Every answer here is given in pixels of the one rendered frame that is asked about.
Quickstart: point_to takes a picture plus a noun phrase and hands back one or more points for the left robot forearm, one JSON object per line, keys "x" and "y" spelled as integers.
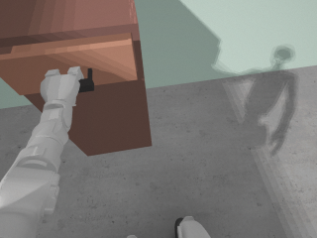
{"x": 47, "y": 141}

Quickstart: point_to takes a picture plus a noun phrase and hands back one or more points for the drawer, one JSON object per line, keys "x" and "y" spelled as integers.
{"x": 110, "y": 57}

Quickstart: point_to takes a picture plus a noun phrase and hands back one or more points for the handle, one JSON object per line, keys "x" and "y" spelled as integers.
{"x": 87, "y": 84}

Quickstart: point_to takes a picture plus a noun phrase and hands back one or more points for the cabinet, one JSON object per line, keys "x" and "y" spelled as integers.
{"x": 113, "y": 117}

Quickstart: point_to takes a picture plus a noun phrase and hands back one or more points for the robot left upper arm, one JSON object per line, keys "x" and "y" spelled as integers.
{"x": 27, "y": 195}

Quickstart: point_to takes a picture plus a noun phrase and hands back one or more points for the left robot hand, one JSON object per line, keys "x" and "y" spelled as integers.
{"x": 63, "y": 87}

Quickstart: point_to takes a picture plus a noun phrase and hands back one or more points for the robot right shin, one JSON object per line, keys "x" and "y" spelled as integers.
{"x": 187, "y": 218}

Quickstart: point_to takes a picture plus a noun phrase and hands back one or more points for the robot right thigh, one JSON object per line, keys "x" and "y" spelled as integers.
{"x": 191, "y": 229}

